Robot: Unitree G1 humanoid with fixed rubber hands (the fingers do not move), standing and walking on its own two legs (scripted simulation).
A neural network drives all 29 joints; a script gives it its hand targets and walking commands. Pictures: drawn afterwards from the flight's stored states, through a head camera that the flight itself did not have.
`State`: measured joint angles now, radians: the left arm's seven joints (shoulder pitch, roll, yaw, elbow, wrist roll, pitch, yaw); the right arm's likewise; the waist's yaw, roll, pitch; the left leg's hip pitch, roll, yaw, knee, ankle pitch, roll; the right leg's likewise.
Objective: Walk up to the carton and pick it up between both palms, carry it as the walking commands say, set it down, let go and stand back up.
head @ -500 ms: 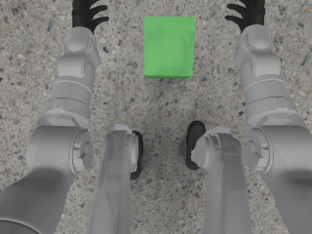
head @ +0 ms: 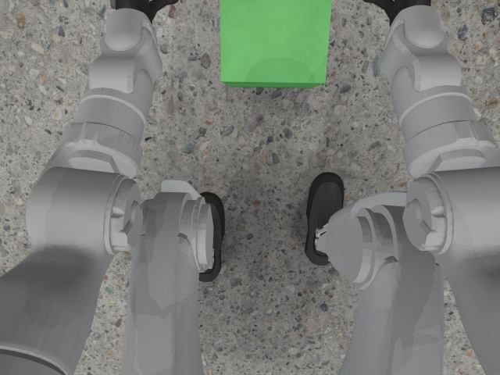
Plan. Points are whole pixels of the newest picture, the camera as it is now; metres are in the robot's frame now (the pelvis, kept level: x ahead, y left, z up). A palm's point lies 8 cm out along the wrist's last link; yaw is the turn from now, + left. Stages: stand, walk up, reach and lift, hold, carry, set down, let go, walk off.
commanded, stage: reach and lift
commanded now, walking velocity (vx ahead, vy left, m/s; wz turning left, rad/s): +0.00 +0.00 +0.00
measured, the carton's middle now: (273, 28) +0.54 -0.01 -0.33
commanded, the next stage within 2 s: none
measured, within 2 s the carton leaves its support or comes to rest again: leaves its support in 1.84 s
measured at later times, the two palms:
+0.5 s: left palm (157, 26) +0.53 +0.16 -0.25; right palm (388, 12) +0.54 -0.16 -0.24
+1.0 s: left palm (178, 18) +0.53 +0.13 -0.24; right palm (369, 10) +0.54 -0.14 -0.24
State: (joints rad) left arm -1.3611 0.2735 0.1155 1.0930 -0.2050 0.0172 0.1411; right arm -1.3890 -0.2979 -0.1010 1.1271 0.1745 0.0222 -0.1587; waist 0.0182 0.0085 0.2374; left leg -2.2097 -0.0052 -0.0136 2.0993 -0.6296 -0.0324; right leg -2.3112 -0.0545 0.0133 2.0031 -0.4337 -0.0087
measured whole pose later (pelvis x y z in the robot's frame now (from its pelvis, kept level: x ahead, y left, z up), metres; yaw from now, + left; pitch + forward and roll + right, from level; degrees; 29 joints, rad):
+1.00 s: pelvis -0.01 +0.00 -0.04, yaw +1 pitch +37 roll +1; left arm -1.56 0.23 0.05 1.24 -0.17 -0.03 0.12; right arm -1.62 -0.31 -0.06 1.38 0.20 -0.06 -0.13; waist 0.01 0.00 0.43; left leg -2.26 -0.02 -0.01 2.25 -0.64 -0.03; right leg -2.36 -0.05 0.04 2.15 -0.44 0.01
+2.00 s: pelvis +0.01 +0.00 -0.05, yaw +2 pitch +36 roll +0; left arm -1.41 0.20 0.16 1.06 -0.06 0.16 0.10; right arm -1.52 -0.23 -0.21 1.22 0.03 0.13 -0.12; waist -0.01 0.00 0.33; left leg -2.25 -0.08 -0.04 2.28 -0.67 -0.06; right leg -2.33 0.00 0.06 2.20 -0.50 0.05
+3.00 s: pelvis +0.00 -0.01 +0.01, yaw +3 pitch +43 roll +2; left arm -1.24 0.00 0.40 0.80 0.17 0.28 0.15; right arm -1.23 -0.02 -0.38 0.83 -0.13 0.26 -0.29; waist -0.01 0.01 0.04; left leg -2.19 -0.07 -0.05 2.03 -0.60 -0.08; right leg -2.27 0.05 0.09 1.97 -0.45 0.06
